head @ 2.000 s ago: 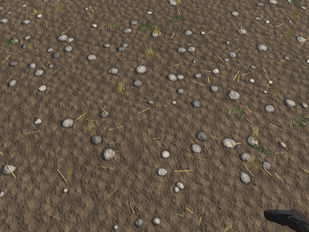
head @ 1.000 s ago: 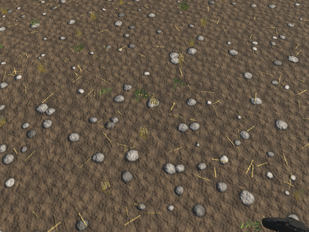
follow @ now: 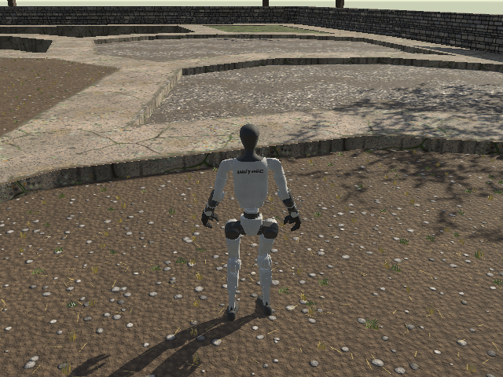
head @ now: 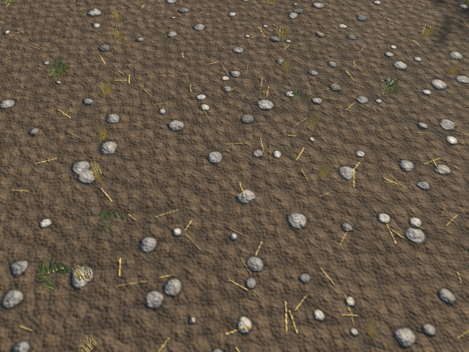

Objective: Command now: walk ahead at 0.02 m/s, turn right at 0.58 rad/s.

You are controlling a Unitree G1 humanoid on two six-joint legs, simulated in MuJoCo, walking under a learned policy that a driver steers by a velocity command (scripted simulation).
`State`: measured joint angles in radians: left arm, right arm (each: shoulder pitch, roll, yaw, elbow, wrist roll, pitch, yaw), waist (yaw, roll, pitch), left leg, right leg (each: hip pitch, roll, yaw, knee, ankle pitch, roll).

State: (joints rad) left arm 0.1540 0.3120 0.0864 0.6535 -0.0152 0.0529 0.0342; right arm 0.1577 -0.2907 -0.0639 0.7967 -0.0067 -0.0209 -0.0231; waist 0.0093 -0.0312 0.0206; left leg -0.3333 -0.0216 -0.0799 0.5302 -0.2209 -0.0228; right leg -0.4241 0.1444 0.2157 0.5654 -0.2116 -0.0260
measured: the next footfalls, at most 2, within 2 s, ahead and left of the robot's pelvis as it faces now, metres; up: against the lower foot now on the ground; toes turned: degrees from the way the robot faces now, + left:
right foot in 0.40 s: +0.01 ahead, -0.14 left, +0.00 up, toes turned -17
left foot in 0.84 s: +0.08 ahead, +0.07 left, +0.00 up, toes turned -19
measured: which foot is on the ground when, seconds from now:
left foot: down 0.00-0.40, up 0.42-0.82, down 0.84-1.00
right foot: up 0.00-0.38, down 0.40-0.86, up 0.88-1.00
